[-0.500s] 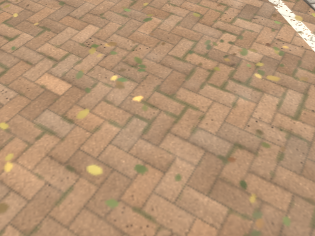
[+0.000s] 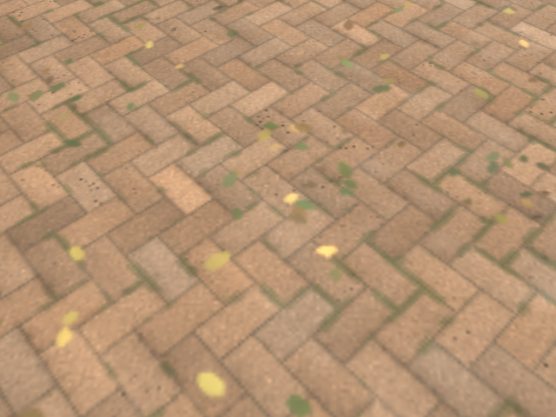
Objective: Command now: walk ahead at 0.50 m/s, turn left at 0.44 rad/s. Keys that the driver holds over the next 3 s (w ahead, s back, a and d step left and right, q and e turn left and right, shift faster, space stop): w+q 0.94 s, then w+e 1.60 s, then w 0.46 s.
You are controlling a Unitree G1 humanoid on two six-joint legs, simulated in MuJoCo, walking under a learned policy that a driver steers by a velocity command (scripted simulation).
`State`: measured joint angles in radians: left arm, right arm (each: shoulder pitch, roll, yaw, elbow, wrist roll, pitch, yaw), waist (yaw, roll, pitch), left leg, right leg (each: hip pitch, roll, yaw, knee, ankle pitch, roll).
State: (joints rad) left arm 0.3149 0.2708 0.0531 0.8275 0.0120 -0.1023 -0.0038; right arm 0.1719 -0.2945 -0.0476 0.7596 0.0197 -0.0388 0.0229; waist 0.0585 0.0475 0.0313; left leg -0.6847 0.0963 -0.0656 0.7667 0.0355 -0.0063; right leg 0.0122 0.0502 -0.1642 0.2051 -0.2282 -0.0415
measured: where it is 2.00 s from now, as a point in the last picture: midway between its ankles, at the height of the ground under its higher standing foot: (179, 214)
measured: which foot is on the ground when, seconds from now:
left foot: up 0.00-0.16, down 0.18-0.66, up 0.68-1.00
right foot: down 0.00-0.20, up 0.22-0.64, down 0.66-1.00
